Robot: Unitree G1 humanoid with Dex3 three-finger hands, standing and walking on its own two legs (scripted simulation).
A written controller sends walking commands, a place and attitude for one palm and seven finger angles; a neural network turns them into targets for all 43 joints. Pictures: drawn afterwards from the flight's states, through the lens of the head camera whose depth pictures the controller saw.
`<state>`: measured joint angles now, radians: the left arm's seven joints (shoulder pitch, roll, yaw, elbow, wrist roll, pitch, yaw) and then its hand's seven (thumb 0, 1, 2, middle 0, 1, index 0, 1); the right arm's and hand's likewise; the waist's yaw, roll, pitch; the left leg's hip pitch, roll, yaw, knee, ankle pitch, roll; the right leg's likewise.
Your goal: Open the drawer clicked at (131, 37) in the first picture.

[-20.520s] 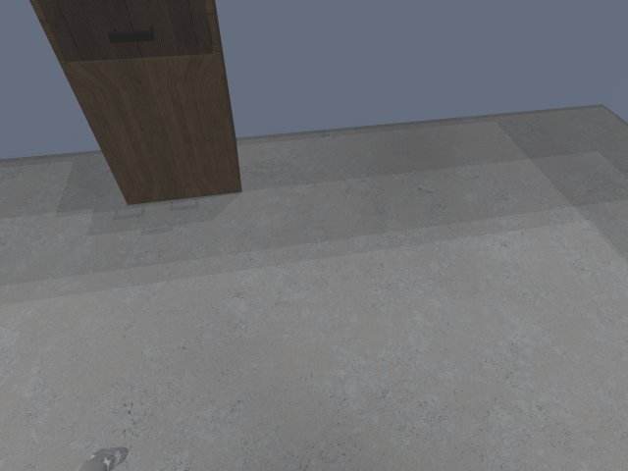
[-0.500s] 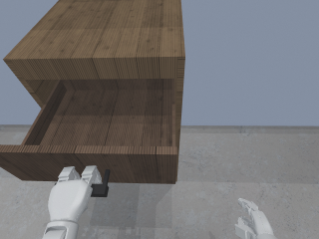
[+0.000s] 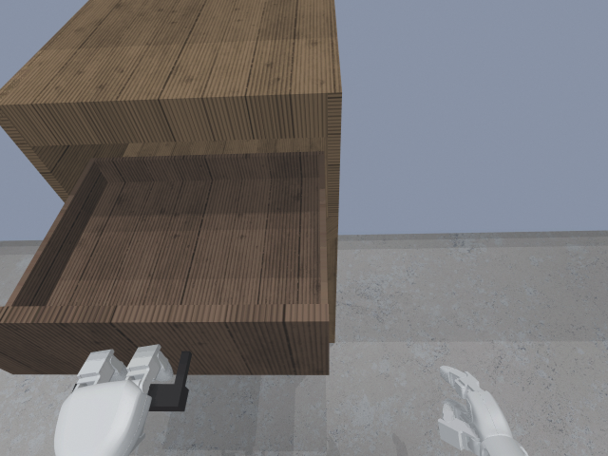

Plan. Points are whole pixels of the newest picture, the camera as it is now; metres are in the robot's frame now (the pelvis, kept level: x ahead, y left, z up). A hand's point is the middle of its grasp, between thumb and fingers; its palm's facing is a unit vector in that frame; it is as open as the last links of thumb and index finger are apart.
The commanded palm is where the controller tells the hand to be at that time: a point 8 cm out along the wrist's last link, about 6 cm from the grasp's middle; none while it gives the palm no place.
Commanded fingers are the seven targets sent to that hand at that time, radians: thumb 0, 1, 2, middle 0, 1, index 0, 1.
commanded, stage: open the thumb to release the handle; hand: left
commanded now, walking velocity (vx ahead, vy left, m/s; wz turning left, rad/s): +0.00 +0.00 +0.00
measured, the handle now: (135, 378) +0.20 +0.23 +0.02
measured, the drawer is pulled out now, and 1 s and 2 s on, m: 0.30 0.28 0.28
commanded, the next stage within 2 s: lift the hand off the handle in 0.52 s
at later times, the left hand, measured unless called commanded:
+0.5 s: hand (133, 412) +0.17 +0.23 +0.00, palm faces -0.01 -0.10 -1.00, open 11.5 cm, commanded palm +0.15 +0.23 +0.06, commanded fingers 0.00 -0.50 0.30 -0.30 -1.20 -0.30 -1.20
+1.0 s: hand (135, 403) +0.18 +0.23 +0.00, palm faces +0.01 -0.09 -1.00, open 13.5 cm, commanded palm +0.16 +0.22 +0.07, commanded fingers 0.00 -0.50 0.30 -0.30 -1.20 -0.30 -1.20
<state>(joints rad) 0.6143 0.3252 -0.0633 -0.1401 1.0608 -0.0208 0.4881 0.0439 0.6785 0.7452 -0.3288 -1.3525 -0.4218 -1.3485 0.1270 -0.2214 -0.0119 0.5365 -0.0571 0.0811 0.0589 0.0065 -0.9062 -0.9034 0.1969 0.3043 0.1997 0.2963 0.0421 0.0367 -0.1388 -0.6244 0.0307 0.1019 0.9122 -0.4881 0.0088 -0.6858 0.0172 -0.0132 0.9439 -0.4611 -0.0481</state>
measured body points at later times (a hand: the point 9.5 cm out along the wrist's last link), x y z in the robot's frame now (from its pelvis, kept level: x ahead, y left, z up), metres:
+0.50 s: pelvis -0.01 -0.01 +0.01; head +0.03 -0.04 +0.45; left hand +0.17 +0.23 +0.06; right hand +0.20 -0.22 -0.10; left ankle -0.02 +0.11 -0.69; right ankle +0.00 -0.09 -0.69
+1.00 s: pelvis -0.02 -0.01 +0.01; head +0.03 -0.04 +0.45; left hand +0.18 +0.23 +0.06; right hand +0.19 -0.22 -0.11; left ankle -0.02 +0.11 -0.69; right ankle +0.00 -0.09 -0.69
